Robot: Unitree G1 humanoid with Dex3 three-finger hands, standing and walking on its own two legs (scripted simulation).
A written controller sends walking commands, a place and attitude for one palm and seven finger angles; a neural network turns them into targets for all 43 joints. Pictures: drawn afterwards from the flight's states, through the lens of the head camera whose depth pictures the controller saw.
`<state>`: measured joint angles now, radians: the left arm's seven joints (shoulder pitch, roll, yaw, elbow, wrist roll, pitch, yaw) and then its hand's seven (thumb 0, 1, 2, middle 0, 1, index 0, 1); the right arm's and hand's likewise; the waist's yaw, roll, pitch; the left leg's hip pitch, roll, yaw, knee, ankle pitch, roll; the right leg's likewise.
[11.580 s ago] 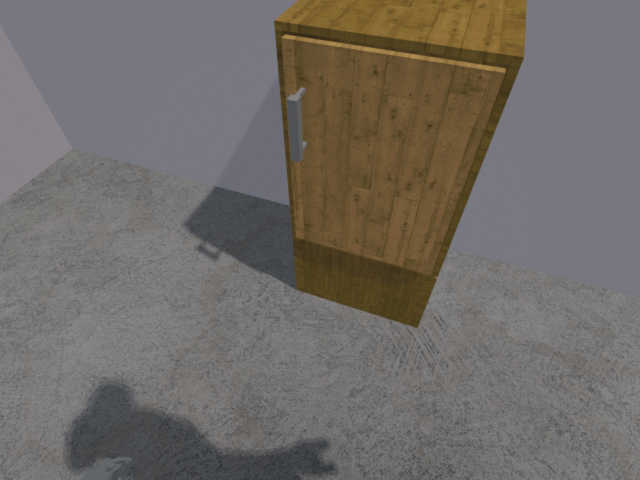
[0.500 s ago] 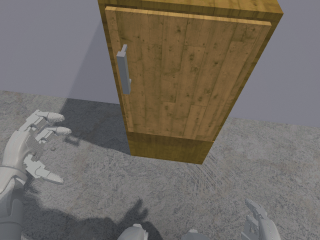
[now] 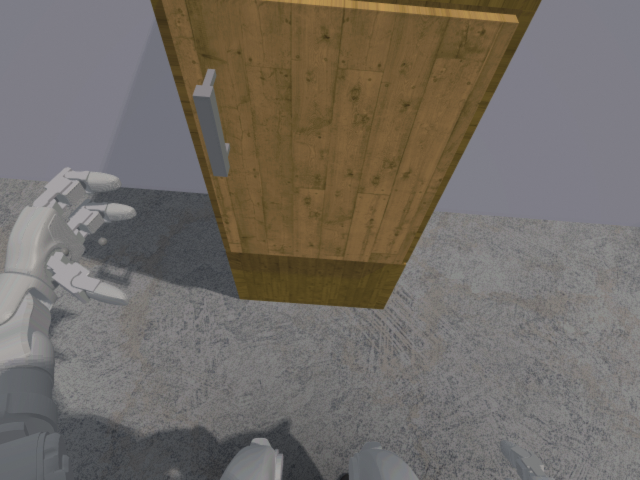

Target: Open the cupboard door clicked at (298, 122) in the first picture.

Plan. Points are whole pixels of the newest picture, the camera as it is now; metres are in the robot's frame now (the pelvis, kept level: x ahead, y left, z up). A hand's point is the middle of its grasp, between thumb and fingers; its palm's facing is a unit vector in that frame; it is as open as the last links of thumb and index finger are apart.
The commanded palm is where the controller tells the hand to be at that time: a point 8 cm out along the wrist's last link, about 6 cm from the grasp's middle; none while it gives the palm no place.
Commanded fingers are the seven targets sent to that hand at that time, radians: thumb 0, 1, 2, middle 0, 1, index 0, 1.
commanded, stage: move the hooked fingers beside the handle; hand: left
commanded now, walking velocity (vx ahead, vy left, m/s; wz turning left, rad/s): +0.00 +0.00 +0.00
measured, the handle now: (216, 126) +0.58 +0.17 +0.06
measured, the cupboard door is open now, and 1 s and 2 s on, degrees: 0 0 0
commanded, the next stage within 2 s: slide the fingers in behind the handle in 1.76 s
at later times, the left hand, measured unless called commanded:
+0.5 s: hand (137, 186) +0.46 +0.25 +0.06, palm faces -0.06 -1.00 -0.01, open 14.0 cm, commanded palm +0.45 +0.30 +0.06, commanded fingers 0.00 -0.50 0.30 -0.30 -1.20 -0.30 -1.20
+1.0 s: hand (171, 145) +0.54 +0.23 +0.06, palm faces -0.06 -1.00 +0.00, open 14.0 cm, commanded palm +0.53 +0.27 +0.05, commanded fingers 0.00 -0.50 0.30 -0.30 -1.20 -0.30 -1.20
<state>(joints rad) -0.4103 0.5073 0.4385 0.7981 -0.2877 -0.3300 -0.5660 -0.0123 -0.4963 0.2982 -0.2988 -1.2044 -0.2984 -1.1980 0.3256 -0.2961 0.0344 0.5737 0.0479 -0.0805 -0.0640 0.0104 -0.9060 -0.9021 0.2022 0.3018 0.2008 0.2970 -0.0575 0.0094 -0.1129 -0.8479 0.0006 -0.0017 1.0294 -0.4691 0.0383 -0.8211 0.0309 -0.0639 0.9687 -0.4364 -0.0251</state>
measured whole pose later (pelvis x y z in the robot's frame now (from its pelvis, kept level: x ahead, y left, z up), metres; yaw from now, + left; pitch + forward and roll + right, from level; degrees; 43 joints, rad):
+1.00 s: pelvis +0.01 +0.02 -0.02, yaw -2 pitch +25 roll -5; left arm -1.01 0.67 0.44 1.25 -0.08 -0.34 -0.39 -0.01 -0.50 0.30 -0.30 -1.20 -0.30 -1.20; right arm 0.40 -0.28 0.06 0.61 -0.01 0.09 -0.02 0.00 -0.91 -0.90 0.20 0.30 0.20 0.30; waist -0.21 0.03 -0.10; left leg -1.06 0.02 0.00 1.11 -0.50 0.06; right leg -1.01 0.05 -0.07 1.01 -0.44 0.00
